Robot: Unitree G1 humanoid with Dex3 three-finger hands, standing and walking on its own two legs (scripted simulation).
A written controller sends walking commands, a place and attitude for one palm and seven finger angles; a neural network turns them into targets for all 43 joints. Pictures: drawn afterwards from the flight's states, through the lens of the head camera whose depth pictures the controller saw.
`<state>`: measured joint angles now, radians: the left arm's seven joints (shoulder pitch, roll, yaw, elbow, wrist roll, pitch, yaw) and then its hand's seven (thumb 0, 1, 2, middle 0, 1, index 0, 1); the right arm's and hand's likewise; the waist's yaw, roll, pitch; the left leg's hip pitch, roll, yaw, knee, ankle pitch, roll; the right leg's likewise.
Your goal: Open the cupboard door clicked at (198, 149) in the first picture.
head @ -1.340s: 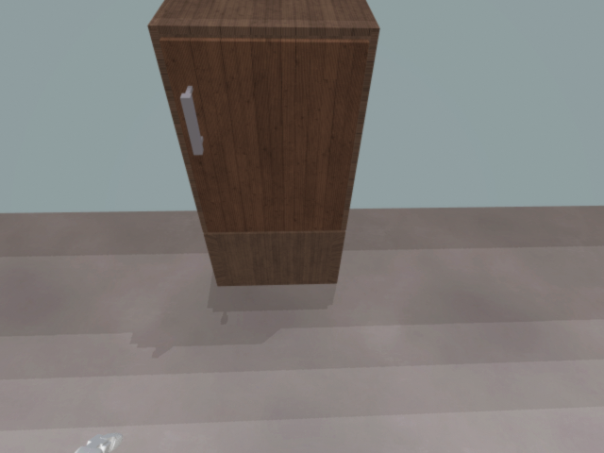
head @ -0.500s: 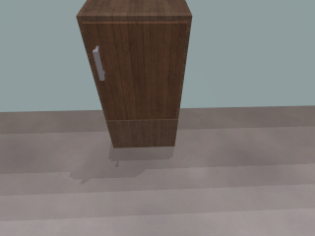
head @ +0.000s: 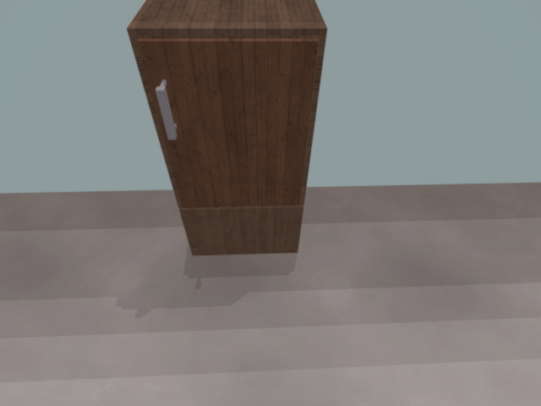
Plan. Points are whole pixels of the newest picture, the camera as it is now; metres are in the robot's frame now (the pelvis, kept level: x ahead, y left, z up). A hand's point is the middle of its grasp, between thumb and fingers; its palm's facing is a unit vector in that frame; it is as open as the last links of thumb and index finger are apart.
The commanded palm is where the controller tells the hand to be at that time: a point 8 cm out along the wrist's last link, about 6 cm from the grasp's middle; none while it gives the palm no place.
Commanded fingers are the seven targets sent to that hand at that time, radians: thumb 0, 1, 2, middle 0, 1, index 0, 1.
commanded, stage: look at it before walking up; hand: left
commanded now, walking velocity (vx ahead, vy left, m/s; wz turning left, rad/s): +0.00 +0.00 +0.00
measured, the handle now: (168, 110) +0.81 +0.33 -0.01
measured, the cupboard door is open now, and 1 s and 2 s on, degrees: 0 0 0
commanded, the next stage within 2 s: take the last steps up to it in 0.10 s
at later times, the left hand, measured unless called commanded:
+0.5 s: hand out of the picture +0.03 +0.23 -0.18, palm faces +0.08 -0.97 -0.21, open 7.4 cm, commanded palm none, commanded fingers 0.00 0.90 0.90 -0.20 -0.30 -0.20 -0.30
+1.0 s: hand (148, 343) +0.26 +0.26 -0.18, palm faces +0.06 -0.99 -0.15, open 7.3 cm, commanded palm none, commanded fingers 0.00 0.90 0.90 -0.20 -0.30 -0.20 -0.30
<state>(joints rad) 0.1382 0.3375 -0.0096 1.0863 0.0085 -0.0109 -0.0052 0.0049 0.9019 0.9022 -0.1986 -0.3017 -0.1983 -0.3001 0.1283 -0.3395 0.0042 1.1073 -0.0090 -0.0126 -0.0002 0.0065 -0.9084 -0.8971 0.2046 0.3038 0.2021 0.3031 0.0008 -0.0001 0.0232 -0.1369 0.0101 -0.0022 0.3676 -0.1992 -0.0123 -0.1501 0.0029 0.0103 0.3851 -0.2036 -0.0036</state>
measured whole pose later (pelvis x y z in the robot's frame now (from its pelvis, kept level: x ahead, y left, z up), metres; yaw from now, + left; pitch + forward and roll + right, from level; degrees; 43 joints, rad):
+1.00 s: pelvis +0.20 +0.08 -0.01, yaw +4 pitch -1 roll +0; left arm 0.15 0.16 0.05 1.05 0.02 -0.01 -0.01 0.01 0.92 0.90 -0.19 -0.30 -0.19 -0.30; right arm 0.51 -0.05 0.00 1.18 -0.02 -0.08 -0.04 0.00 -0.91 -0.90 0.20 0.30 0.20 0.30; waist -0.05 -0.02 0.06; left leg 0.11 -0.06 0.09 0.27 -0.37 0.07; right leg -0.55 -0.06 -0.12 0.76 -0.19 -0.02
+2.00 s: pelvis +0.22 +0.13 -0.01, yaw +3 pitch -1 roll +1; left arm 0.25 0.16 0.02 1.12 0.01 0.02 0.03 0.00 0.91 0.90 -0.19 -0.30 -0.19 -0.30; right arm 0.24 -0.16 -0.03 1.09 0.00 0.00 -0.04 0.00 -0.93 -0.90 0.20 0.30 0.20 0.30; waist 0.00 0.00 0.03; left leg -0.21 -0.01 0.09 0.44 -0.21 0.03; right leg -0.13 -0.03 -0.01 0.45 -0.30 0.02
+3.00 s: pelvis +0.21 +0.14 -0.01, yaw +4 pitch +0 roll +0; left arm 0.31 0.16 0.00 1.05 0.02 -0.03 0.04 0.00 0.91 0.90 -0.19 -0.30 -0.19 -0.30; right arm 0.30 -0.17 0.00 1.05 -0.02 -0.03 -0.02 0.02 -0.94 -0.90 0.20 0.30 0.20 0.30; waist 0.00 0.01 -0.02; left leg -0.29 -0.02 0.07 0.54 -0.25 0.05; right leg -0.21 -0.04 -0.01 0.53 -0.32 0.03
